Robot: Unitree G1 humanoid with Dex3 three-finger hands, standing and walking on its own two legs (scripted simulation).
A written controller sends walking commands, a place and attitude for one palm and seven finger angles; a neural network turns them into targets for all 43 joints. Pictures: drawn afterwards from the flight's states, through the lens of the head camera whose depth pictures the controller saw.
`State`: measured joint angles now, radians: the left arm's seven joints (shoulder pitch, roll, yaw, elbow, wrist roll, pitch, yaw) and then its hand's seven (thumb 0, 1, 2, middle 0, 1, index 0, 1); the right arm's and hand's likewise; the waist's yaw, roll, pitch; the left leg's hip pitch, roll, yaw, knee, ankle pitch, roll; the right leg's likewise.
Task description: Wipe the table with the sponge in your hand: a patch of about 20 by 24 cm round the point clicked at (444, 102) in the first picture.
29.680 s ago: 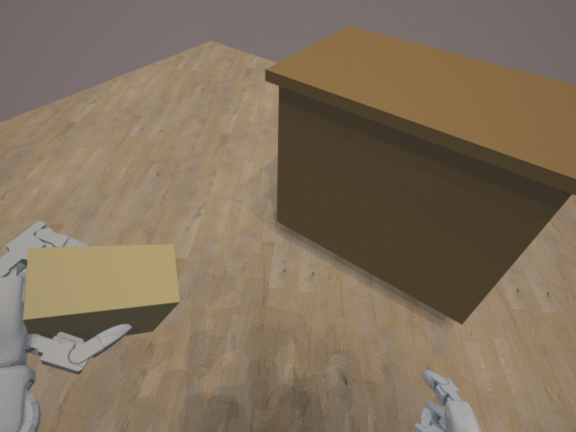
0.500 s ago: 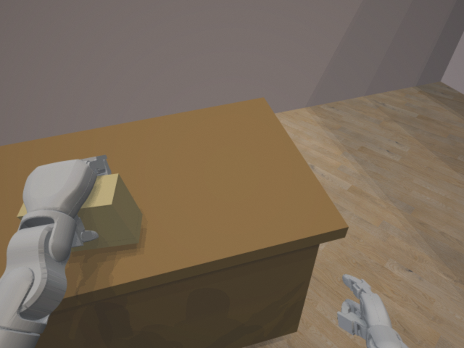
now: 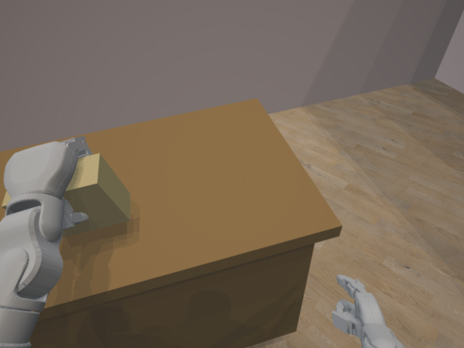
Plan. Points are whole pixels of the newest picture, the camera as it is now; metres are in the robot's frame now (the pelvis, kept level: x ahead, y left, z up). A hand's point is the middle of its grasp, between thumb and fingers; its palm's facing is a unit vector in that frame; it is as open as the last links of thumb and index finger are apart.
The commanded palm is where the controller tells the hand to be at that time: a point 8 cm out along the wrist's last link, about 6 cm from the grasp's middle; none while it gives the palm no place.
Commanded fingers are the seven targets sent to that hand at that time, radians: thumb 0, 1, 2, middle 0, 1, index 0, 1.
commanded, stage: lower the sponge onto the table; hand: left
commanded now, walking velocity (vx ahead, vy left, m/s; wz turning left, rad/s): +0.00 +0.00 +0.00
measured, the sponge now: (81, 205) +0.28 +0.32 +0.13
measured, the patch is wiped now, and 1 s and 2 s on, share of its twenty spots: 0.10 0.10 0.20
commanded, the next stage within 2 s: wipe forward along the first lane in 1.38 s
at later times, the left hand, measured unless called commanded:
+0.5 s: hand (71, 207) +0.26 +0.32 +0.14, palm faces +0.07 -0.05 -1.00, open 10.2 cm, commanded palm +0.22 +0.30 +0.20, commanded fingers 0.00 0.10 1.30 -1.20 -1.60 -1.20 -1.60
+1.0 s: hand (88, 223) +0.25 +0.30 +0.11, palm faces +0.01 -0.05 -1.00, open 10.2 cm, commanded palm +0.23 +0.29 +0.17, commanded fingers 0.00 0.10 1.30 -1.20 -1.60 -1.20 -1.60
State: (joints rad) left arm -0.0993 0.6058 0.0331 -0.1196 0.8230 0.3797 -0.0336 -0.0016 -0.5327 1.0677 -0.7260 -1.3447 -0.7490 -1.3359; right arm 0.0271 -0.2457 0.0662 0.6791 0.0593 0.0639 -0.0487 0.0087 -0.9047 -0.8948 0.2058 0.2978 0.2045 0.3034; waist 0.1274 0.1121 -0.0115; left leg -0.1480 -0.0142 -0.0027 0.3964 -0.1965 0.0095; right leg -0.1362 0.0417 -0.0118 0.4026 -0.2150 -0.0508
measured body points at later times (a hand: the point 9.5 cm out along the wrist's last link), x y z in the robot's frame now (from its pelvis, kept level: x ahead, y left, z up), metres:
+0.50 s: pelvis +0.00 +0.00 +0.00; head -0.01 -0.05 +0.45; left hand +0.25 +0.31 +0.20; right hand +0.25 -0.20 -0.09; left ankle +0.01 +0.11 -0.74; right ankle +0.00 -0.09 -0.74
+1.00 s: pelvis +0.00 +0.00 +0.00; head +0.00 -0.04 +0.45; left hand +0.25 +0.29 +0.17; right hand +0.24 -0.20 -0.09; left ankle +0.01 +0.11 -0.74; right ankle +0.00 -0.09 -0.74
